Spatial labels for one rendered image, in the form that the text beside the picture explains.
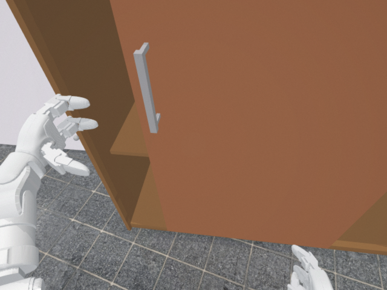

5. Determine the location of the handle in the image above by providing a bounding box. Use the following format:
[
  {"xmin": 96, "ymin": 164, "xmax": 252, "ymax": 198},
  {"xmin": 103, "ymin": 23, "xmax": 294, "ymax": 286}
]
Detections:
[{"xmin": 133, "ymin": 42, "xmax": 161, "ymax": 133}]

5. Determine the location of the wardrobe door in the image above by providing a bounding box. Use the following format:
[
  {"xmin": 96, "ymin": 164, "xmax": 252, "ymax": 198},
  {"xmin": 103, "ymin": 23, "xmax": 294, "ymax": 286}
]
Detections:
[
  {"xmin": 110, "ymin": 0, "xmax": 387, "ymax": 248},
  {"xmin": 338, "ymin": 192, "xmax": 387, "ymax": 245}
]

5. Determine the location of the robot left forearm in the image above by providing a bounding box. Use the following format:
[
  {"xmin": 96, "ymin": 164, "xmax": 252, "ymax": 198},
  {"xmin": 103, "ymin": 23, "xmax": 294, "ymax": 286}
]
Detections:
[{"xmin": 0, "ymin": 152, "xmax": 46, "ymax": 286}]

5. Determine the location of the left robot upper arm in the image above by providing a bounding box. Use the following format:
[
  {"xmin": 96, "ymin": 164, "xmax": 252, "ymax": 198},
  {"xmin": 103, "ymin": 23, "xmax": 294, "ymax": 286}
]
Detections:
[{"xmin": 0, "ymin": 277, "xmax": 45, "ymax": 290}]

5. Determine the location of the robot left hand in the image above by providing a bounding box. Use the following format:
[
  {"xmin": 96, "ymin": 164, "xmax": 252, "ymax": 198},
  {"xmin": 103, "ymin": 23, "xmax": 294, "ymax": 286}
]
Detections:
[{"xmin": 15, "ymin": 94, "xmax": 98, "ymax": 176}]

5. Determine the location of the robot right hand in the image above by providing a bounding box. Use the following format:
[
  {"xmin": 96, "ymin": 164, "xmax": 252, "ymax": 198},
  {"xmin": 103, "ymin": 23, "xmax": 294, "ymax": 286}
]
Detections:
[{"xmin": 287, "ymin": 245, "xmax": 333, "ymax": 290}]

